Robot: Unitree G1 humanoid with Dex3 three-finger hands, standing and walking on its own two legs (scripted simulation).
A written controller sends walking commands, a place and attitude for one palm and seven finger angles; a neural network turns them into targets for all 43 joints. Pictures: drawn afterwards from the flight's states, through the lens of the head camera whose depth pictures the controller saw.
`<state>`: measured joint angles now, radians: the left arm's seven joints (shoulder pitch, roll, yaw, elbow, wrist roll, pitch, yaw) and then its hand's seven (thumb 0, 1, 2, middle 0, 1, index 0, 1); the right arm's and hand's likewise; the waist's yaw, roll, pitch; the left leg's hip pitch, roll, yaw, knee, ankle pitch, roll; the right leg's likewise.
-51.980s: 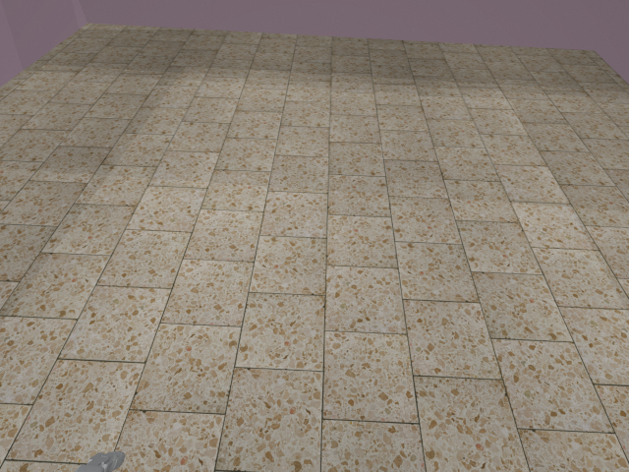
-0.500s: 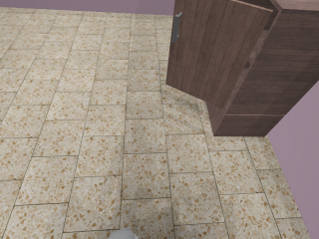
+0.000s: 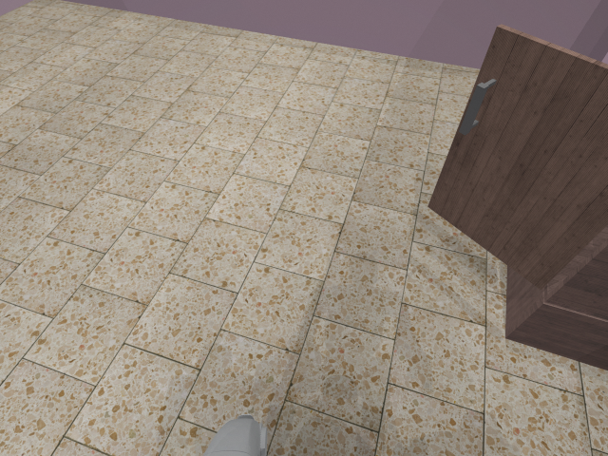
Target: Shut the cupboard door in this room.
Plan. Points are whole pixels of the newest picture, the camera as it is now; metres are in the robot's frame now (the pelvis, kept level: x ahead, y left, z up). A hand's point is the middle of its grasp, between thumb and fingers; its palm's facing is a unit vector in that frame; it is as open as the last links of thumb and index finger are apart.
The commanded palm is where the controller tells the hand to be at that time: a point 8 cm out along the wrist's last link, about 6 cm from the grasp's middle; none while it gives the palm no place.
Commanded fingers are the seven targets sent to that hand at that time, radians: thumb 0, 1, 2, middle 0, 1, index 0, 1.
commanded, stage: walk to a spot facing it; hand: left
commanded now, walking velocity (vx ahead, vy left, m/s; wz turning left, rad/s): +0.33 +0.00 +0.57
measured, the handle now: (477, 107) +0.88 -0.40 -0.05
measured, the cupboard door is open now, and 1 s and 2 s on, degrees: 59 59 59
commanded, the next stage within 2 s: turn to face it in 0.32 s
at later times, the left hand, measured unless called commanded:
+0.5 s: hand (149, 403) +0.22 +0.26 -0.17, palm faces +0.20 -0.96 -0.19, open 7.4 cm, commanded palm none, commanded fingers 0.00 0.90 0.90 -0.20 -0.30 -0.20 -0.30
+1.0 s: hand (167, 321) +0.37 +0.28 -0.18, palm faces +0.00 -0.98 -0.20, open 7.4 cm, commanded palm none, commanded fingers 0.00 0.90 0.90 -0.20 -0.30 -0.20 -0.30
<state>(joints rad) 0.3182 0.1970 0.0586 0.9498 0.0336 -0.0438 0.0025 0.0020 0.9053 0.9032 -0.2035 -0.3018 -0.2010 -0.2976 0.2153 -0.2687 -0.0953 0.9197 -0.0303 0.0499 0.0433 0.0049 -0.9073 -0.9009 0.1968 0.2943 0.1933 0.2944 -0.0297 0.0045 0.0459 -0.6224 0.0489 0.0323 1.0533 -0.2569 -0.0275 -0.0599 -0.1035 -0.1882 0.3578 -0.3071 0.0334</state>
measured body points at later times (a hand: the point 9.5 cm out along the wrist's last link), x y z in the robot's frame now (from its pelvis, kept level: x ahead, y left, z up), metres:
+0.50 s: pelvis +0.18 +0.07 +0.00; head +0.21 +0.07 +0.45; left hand +0.21 +0.31 -0.15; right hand +0.27 -0.16 -0.15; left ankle +0.15 +0.15 -0.74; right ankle +0.30 -0.07 -0.70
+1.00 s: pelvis +0.30 +0.09 -0.01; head +0.33 +0.10 +0.43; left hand +0.37 +0.33 -0.17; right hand +0.37 -0.16 -0.15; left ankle +0.33 +0.21 -0.75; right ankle +0.33 -0.04 -0.74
